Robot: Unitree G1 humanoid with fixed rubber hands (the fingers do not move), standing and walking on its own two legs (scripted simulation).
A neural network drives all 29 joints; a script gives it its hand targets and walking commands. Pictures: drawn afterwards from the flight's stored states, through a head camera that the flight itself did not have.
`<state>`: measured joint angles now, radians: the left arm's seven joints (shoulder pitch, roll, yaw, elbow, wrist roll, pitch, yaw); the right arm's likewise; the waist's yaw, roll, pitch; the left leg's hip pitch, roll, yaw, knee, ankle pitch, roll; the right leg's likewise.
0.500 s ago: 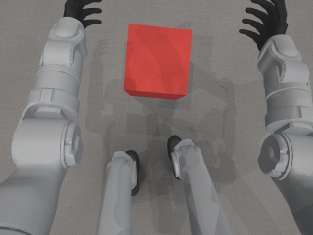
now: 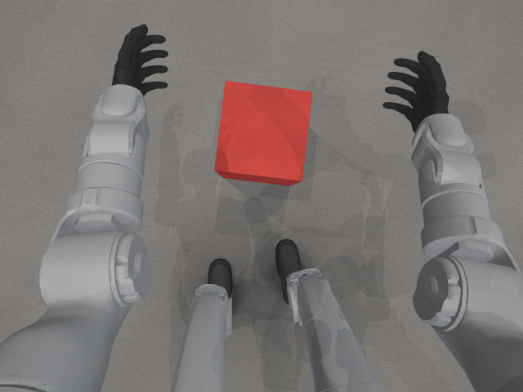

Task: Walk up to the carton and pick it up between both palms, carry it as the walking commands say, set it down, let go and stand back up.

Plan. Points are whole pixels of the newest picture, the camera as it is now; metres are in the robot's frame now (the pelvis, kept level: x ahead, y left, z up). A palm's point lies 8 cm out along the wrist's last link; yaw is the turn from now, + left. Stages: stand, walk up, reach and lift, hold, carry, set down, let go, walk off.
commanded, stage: let go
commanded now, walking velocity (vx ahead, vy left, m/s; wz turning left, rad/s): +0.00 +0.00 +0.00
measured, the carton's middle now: (262, 140) +0.52 -0.05 -0.56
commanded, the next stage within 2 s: stand in 1.14 s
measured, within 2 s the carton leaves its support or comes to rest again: neither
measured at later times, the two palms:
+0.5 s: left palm (70, 250) +0.33 +0.19 -0.02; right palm (475, 265) +0.26 -0.24 -0.02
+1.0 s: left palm out of the picture +0.25 +0.26 +0.02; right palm (471, 297) +0.25 -0.20 +0.02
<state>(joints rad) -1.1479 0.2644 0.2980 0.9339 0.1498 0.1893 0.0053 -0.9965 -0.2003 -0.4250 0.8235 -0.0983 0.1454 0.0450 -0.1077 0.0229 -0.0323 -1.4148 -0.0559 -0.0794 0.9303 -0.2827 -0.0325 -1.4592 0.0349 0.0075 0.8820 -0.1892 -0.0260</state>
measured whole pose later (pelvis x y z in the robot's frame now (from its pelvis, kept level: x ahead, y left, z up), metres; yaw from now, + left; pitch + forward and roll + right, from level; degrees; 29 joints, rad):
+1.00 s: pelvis +0.10 +0.04 +0.09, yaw -2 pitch -2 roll -1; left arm 0.28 0.20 0.01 0.42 -0.01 0.10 -0.04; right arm 0.23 -0.21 -0.05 0.45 -0.01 0.09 0.09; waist 0.01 0.03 0.06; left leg -0.09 -0.05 -0.04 0.44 -0.32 0.05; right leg -0.15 0.02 0.05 0.41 -0.23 0.02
